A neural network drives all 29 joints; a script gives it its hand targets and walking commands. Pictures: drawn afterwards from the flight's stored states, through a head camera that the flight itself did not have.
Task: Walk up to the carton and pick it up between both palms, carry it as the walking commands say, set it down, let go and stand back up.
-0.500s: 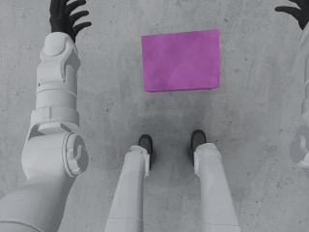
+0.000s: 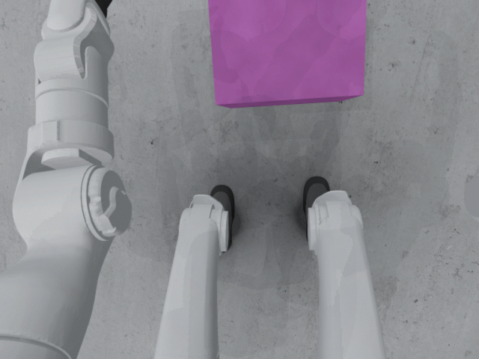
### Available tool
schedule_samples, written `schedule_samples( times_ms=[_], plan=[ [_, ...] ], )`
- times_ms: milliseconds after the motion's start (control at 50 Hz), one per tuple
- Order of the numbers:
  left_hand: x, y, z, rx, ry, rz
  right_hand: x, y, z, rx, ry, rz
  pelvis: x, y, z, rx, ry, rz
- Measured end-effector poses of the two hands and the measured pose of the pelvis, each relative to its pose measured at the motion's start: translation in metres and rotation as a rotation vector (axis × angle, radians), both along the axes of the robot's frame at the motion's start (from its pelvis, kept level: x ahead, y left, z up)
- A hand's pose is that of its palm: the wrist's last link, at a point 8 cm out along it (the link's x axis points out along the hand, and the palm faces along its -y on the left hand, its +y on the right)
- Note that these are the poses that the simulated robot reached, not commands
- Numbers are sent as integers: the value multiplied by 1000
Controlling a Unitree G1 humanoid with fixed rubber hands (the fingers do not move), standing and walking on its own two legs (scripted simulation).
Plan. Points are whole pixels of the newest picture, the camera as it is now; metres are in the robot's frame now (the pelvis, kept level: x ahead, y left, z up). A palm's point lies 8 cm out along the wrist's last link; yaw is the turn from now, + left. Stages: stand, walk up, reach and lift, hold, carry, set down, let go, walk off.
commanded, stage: reach and lift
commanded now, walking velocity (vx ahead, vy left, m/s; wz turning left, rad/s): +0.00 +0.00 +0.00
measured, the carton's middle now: (284, 54) +0.55 -0.05 -0.47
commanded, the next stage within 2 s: none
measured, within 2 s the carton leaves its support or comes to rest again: neither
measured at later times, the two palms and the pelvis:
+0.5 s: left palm (143, 39) +0.56 +0.19 -0.27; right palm (427, 13) +0.55 -0.27 -0.28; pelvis -0.02 +0.00 -0.13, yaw +1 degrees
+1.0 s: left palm (169, 55) +0.56 +0.19 -0.38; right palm (393, 31) +0.55 -0.26 -0.38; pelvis -0.01 +0.00 -0.20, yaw +2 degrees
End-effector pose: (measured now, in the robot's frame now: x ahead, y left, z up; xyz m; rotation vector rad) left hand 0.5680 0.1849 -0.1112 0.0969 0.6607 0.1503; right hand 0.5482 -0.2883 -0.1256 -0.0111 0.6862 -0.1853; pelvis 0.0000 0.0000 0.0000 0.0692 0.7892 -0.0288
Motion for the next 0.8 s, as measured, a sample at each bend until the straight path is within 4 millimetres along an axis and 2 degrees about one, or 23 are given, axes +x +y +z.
schedule_samples(
  times_ms=[80,140,220,300,380,500,580,640,700,800],
  plan=[
    [5,-8,-27,-22,-17,-7,1,-8,-25,-43,-10,-9,-8,-1,-22,1,-59,4],
    [6,-12,-56,-23,11,-6,3,-11,-46,-47,2,-10,-11,-1,-37,-1,-84,-4],
    [4,-14,-92,-1,-2,-12,9,-7,-73,-46,-39,0,-15,-2,-53,-3,-177,-13],
    [-5,-10,-122,9,12,-4,5,4,-107,-36,-16,13,-15,-3,-77,2,-196,-16],
    [-10,-4,-139,14,9,7,0,17,-134,-20,9,18,-16,-3,-98,0,-209,-9],
    [-10,4,-155,1,18,14,1,21,-151,-22,-6,1,-21,1,-126,-4,-211,23],
    [-9,-7,-170,-15,14,-24,-3,19,-164,-15,-4,-8,-24,4,-140,-11,-209,38],
    [-8,-14,-189,-20,30,-32,-3,16,-172,-13,-19,-17,-27,5,-153,-18,-207,38],
    [-12,-15,-213,-12,77,-27,-6,11,-190,-8,21,-29,-28,6,-165,-21,-203,38],
    [-17,-16,-247,0,82,-41,-11,11,-229,6,52,-23,-25,4,-181,-17,-191,41]
  ],
)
